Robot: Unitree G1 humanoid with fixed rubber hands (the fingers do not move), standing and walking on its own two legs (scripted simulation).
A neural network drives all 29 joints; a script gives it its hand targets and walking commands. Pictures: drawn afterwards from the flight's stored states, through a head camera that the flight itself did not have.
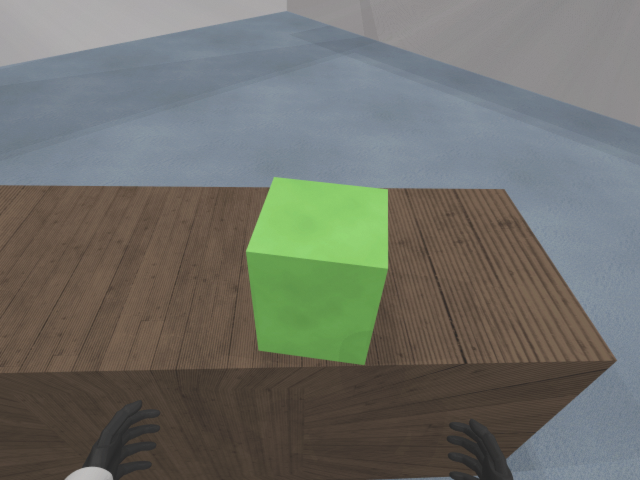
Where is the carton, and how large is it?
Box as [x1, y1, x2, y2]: [246, 177, 387, 364]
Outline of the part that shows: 274,177 246,250 258,349 364,364 387,270 387,189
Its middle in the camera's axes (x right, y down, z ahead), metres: +0.00 +0.05 +0.63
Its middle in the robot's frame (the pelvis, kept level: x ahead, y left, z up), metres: +0.45 +0.01 +0.00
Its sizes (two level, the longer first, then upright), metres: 0.181 0.170 0.239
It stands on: a pedestal, 0.66 m high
